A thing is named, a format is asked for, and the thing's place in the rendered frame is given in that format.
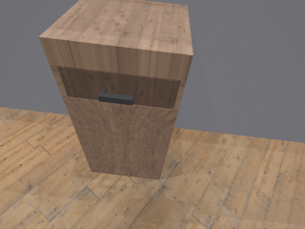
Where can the drawer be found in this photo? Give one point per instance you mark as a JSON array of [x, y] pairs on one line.
[[148, 91]]

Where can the handle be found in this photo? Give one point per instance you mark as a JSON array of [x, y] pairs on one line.
[[116, 98]]

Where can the cabinet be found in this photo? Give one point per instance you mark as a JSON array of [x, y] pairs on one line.
[[137, 37]]

